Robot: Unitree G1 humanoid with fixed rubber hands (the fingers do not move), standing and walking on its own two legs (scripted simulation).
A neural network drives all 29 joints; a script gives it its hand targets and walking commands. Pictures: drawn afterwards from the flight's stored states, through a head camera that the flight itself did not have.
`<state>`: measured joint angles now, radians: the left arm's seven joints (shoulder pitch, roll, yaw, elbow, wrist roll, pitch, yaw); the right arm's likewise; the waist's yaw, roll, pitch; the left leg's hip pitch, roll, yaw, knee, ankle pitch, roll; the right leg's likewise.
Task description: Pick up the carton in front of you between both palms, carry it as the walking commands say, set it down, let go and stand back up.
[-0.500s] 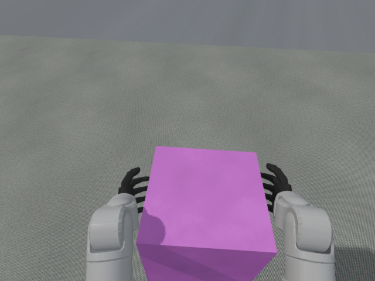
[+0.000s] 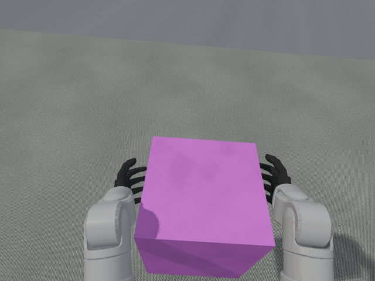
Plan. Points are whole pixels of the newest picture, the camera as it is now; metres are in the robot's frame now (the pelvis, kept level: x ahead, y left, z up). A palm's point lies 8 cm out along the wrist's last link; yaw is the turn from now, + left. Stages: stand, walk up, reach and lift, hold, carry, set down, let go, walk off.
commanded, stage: carry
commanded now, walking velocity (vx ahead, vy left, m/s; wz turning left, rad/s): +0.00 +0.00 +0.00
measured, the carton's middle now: (198, 211) +0.27 +0.01 +0.01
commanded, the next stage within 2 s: none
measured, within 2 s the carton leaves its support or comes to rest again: neither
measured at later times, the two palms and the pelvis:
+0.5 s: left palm (133, 206) +0.25 +0.13 +0.07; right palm (289, 207) +0.26 -0.17 +0.07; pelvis -0.01 -0.01 +0.00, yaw +0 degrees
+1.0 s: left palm (140, 217) +0.25 +0.13 +0.03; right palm (287, 217) +0.25 -0.17 +0.03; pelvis -0.05 -0.02 +0.00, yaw -1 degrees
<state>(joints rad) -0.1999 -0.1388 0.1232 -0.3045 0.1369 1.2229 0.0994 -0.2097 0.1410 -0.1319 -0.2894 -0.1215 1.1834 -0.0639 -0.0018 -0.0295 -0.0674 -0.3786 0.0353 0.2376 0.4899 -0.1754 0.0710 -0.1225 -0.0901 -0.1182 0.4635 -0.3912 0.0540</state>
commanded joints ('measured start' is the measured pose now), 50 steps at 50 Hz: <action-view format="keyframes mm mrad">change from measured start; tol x16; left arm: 1 -450 -882 -737 -81 -419 -6 -272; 19 -487 -892 -746 0 -402 -56 -281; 50 -596 -892 -456 441 -118 -584 -302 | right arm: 1 -342 918 703 24 373 28 233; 27 -416 888 689 109 309 -130 257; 50 -460 909 374 548 57 -546 275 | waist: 1 -1 51 -369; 36 3 -5 -124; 50 3 93 -268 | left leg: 1 325 164 -127 64 704 -13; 7 408 178 -162 100 897 15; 12 196 130 -103 93 363 -36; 18 299 150 -125 78 606 -10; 29 190 147 -161 -25 42 -43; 50 216 157 -167 -54 83 -34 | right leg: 1 -25 -71 11 32 542 -15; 7 -73 -13 7 -18 341 -7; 15 -9 -87 33 41 782 -29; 20 -42 -50 29 -10 276 -28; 27 -109 -62 63 -51 119 -62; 50 -159 -52 93 -27 138 -91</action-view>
